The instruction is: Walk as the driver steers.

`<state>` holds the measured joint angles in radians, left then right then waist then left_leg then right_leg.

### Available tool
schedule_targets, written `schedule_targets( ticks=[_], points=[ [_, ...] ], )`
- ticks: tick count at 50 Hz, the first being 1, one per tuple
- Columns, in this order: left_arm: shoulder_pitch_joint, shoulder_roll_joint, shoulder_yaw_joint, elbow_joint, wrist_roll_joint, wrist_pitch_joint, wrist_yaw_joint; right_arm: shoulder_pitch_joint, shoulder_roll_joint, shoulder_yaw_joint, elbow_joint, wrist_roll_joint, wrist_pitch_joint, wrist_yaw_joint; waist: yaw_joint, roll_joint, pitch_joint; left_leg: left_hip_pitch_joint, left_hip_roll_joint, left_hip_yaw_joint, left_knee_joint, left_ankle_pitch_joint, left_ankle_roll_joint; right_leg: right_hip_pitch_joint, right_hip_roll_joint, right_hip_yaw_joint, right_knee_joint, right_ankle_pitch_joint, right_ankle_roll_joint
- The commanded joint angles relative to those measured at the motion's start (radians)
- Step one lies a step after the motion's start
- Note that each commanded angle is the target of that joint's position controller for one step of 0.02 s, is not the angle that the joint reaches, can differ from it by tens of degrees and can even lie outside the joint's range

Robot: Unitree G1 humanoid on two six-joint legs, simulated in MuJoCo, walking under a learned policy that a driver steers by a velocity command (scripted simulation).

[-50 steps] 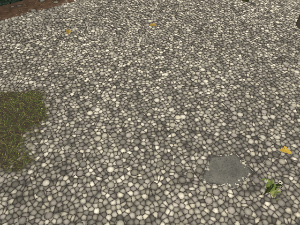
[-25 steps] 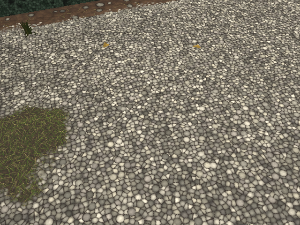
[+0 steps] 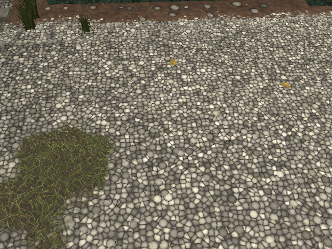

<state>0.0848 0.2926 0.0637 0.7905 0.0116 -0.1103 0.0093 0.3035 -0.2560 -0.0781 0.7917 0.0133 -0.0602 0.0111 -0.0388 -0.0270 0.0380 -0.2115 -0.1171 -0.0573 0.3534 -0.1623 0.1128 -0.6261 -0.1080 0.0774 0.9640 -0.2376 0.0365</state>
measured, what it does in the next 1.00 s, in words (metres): walks ahead, turning left: right foot, then left foot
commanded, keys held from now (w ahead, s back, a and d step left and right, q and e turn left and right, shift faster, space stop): w+q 0.36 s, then no key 0.64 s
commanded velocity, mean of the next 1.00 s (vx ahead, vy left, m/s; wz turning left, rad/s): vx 0.29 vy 0.00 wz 0.34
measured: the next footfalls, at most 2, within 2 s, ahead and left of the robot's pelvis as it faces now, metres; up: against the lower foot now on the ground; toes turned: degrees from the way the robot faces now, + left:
right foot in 0.24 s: +0.33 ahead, -0.14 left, +0.00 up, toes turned +12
left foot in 0.68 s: +0.44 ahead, +0.15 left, +0.00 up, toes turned +18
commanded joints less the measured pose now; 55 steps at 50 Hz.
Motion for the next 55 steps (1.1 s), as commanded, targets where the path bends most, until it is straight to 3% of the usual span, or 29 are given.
schedule_targets(
  ticks=[1, 7, 10, 11, 12, 13, 14, 15, 16, 17, 19, 23, 26, 30, 33, 34, 35, 36, 37, 38, 39, 41, 46, 48, 49, 50, 51, 53, 55],
  points=[
    [-0.04, 0.049, 0.01, -0.068, 0.005, 0.001, 0.002, -0.017, -0.179, -0.045, -0.077, 0.007, -0.012, -0.023, 0.015, 0.071, -0.04, -0.034, 0.212, -0.186, -0.132, 0.248, 0.147, 0.036, 0.038, -0.031, -0.208, 0.195, 0.029],
    [-0.174, 0.069, 0.009, -0.132, -0.018, -0.017, -0.022, 0.065, -0.169, -0.043, -0.054, 0.015, 0.006, -0.029, -0.039, 0.12, -0.035, 0.034, 0.229, -0.273, -0.049, 0.101, 0.095, 0.116, 0.102, -0.01, -0.462, 0.309, 0.007],
    [-0.131, 0.105, 0.023, -0.132, -0.022, -0.034, -0.031, 0.056, -0.171, -0.045, -0.061, 0.011, 0.016, -0.037, -0.004, 0.156, -0.046, 0.108, 0.259, -0.359, 0.044, 0.129, 0.079, 0.174, 0.109, -0.002, -0.505, 0.185, -0.029],
    [-0.058, 0.119, 0.033, -0.113, -0.02, -0.04, -0.028, 0.038, -0.16, -0.04, -0.07, 0.01, 0.018, -0.037, 0.038, 0.165, -0.071, 0.102, 0.237, -0.359, 0.099, 0.174, 0.062, 0.272, 0.115, -0.021, -0.544, 0.187, -0.052],
    [0.054, 0.152, 0.048, -0.094, -0.006, -0.046, -0.023, 0.023, -0.123, -0.026, -0.084, 0.005, 0.016, -0.033, 0.093, 0.146, -0.159, 0.052, 0.185, -0.319, 0.245, 0.205, 0.031, 0.467, 0.061, 0.012, -0.538, 0.195, -0.095],
    [0.219, 0.212, 0.062, -0.081, 0.005, -0.043, -0.014, 0.031, -0.071, -0.006, -0.109, -0.014, 0.012, -0.031, 0.15, 0.023, -0.307, -0.094, 0.111, -0.22, 0.53, 0.018, -0.011, 0.739, -0.118, 0.191, -0.516, 0.154, -0.156],
    [0.278, 0.262, 0.076, -0.042, 0.009, -0.028, -0.022, 0.182, -0.033, 0.007, -0.134, 0.023, 0.004, -0.029, 0.069, -0.346, -0.396, -0.452, 0.004, -0.127, 0.817, -0.454, -0.067, 1.009, -0.318, 0.666, -0.619, -0.071, -0.311],
    [0.24, 0.153, 0.052, -0.068, -0.014, -0.022, -0.025, 0.165, -0.149, -0.011, -0.1, 0.033, 0.006, -0.032, 0.093, -0.201, -0.302, -0.564, 0.095, -0.152, 0.936, -0.412, -0.079, 0.952, -0.31, 0.677, -0.655, -0.266, -0.282],
    [0.199, 0.098, 0.037, -0.08, -0.016, -0.013, -0.02, 0.054, -0.195, -0.025, -0.114, 0.024, 0.012, -0.031, 0.12, -0.101, -0.178, -0.587, 0.126, -0.122, 0.956, -0.313, -0.086, 0.827, -0.265, 0.505, -0.666, -0.231, -0.236],
    [0.152, 0.089, 0.029, -0.084, -0.006, -0.006, -0.02, 0.006, -0.181, -0.025, -0.125, 0.014, 0.017, -0.032, 0.101, -0.03, -0.11, -0.551, 0.16, -0.093, 0.936, -0.242, -0.093, 0.7, -0.222, 0.384, -0.687, -0.103, -0.216],
    [0.113, 0.066, 0.019, -0.071, 0.008, -0.004, -0.018, -0.026, -0.142, -0.026, -0.143, 0.008, 0.021, -0.024, 0.063, -0.051, -0.034, -0.478, 0.203, -0.085, 0.862, -0.181, -0.098, 0.539, -0.16, 0.226, -0.727, 0.12, -0.21],
    [0.103, 0.107, 0.031, -0.036, 0.0, -0.013, -0.022, -0.033, -0.07, -0.009, -0.17, -0.001, 0.035, -0.028, 0.025, -0.063, -0.048, -0.422, 0.185, -0.033, 0.675, -0.176, -0.134, 0.482, -0.146, 0.036, -0.719, 0.677, -0.256],
    [0.082, 0.133, 0.037, -0.023, -0.016, 0.009, -0.012, -0.076, -0.048, 0.008, -0.177, -0.007, 0.033, -0.014, 0.034, -0.07, -0.097, -0.309, 0.178, 0.017, 0.458, 0.017, -0.134, 0.467, -0.11, -0.077, -0.72, 0.716, -0.24],
    [0.133, 0.151, 0.037, 0.016, -0.033, 0.031, -0.009, -0.172, -0.072, 0.004, -0.204, -0.01, 0.027, 0.005, 0.066, -0.076, -0.109, -0.223, 0.146, 0.041, 0.274, 0.101, -0.11, 0.522, -0.116, -0.088, -0.669, 0.636, -0.21],
    [0.122, 0.149, 0.033, 0.03, -0.048, 0.04, -0.007, -0.111, -0.11, -0.015, -0.184, -0.022, 0.022, 0.005, 0.014, -0.059, -0.133, -0.055, 0.109, 0.065, 0.088, 0.196, -0.055, 0.521, -0.09, -0.087, -0.522, 0.558, -0.155],
    [0.165, 0.117, 0.022, 0.04, -0.033, 0.035, -0.008, -0.069, -0.166, -0.032, -0.176, -0.029, 0.022, -0.005, 0.005, 0.001, -0.171, 0.077, 0.162, 0.012, 0.065, 0.455, -0.022, 0.465, -0.034, -0.12, -0.41, 0.46, -0.105],
    [0.217, 0.059, -0.004, 0.022, 0.009, 0.027, -0.014, -0.019, -0.236, -0.039, -0.189, -0.056, 0.028, -0.019, 0.022, 0.17, -0.281, 0.325, 0.381, -0.208, 0.158, 0.903, 0.082, 0.276, 0.043, -0.165, -0.185, 0.055, -0.038],
    [0.282, 0.019, -0.028, 0.036, 0.009, 0.036, -0.02, -0.025, -0.169, -0.011, -0.186, -0.057, 0.034, -0.019, 0.033, 0.281, -0.393, 0.381, 0.525, -0.384, 0.128, 0.901, 0.236, 0.181, 0.075, -0.073, -0.01, -0.456, 0.005],
    [0.246, 0.086, -0.011, 0.047, -0.015, 0.057, -0.022, -0.04, -0.107, 0.007, -0.175, -0.037, 0.038, -0.007, 0.016, 0.194, -0.36, 0.3, 0.475, -0.36, 0.086, 0.689, 0.221, 0.162, 0.046, -0.019, 0.042, -0.481, 0.018],
    [0.191, 0.102, -0.005, 0.034, -0.027, 0.074, -0.018, -0.088, -0.1, 0.01, -0.169, -0.027, 0.036, 0.0, 0.023, 0.163, -0.263, 0.236, 0.424, -0.303, 0.057, 0.543, 0.178, 0.111, 0.034, -0.027, 0.057, -0.451, 0.023],
    [0.17, 0.102, -0.001, 0.04, -0.021, 0.091, -0.006, -0.135, -0.113, 0.009, -0.165, -0.026, 0.036, 0.002, 0.034, 0.128, -0.208, 0.155, 0.396, -0.269, 0.026, 0.435, 0.147, 0.106, 0.022, -0.028, 0.035, -0.402, 0.029],
    [0.185, 0.1, 0.003, 0.051, -0.01, 0.12, 0.013, -0.22, -0.138, 0.0, -0.164, -0.034, 0.04, -0.002, 0.078, 0.15, -0.154, -0.034, 0.349, -0.197, -0.03, 0.31, 0.115, 0.224, 0.022, -0.04, -0.034, -0.295, 0.049],
    [0.186, 0.05, -0.008, 0.077, -0.006, 0.126, 0.022, -0.248, -0.094, 0.009, -0.124, -0.036, 0.044, -0.016, 0.077, 0.163, -0.158, -0.119, 0.299, -0.124, -0.045, 0.069, 0.093, 0.396, 0.046, -0.075, -0.282, -0.078, 0.03],
    [0.189, 0.04, -0.012, 0.085, 0.009, 0.123, 0.015, -0.239, -0.07, 0.018, -0.099, -0.026, 0.048, -0.018, 0.091, 0.144, -0.137, -0.16, 0.261, -0.106, -0.034, -0.142, 0.038, 0.49, 0.063, -0.093, -0.449, 0.058, 0.001],
    [0.178, 0.061, -0.012, 0.077, 0.023, 0.121, 0.013, -0.2, -0.049, 0.025, -0.075, -0.027, 0.047, -0.016, 0.08, 0.109, -0.109, -0.188, 0.228, -0.094, -0.022, -0.247, -0.016, 0.511, 0.026, -0.047, -0.503, 0.112, -0.022],
    [0.159, 0.12, -0.004, 0.061, 0.021, 0.12, 0.015, -0.172, -0.054, 0.023, -0.064, -0.036, 0.047, -0.015, 0.043, 0.029, -0.06, -0.193, 0.178, -0.056, 0.022, -0.307, -0.06, 0.459, -0.037, 0.01, -0.543, 0.079, -0.055],
    [0.119, 0.137, 0.004, 0.076, 0.007, 0.119, 0.015, -0.153, -0.043, 0.021, -0.063, -0.034, 0.047, -0.017, 0.006, -0.094, -0.025, -0.107, 0.127, 0.007, 0.038, -0.219, -0.092, 0.306, -0.033, 0.013, -0.572, -0.161, -0.087],
    [0.088, 0.069, -0.014, 0.077, 0.015, 0.101, 0.012, -0.197, -0.072, 0.011, -0.053, -0.029, 0.05, -0.028, 0.024, -0.094, 0.001, 0.013, 0.132, 0.012, 0.099, -0.096, -0.094, 0.2, -0.004, 0.006, -0.63, -0.261, -0.056],
    [0.093, 0.063, -0.018, 0.088, 0.008, 0.082, 0.011, -0.178, -0.076, 0.008, -0.028, -0.03, 0.055, -0.035, 0.028, -0.073, -0.007, 0.016, 0.143, -0.001, 0.102, -0.03, -0.078, 0.245, 0.014, -0.015, -0.606, -0.152, -0.033]
  ],
)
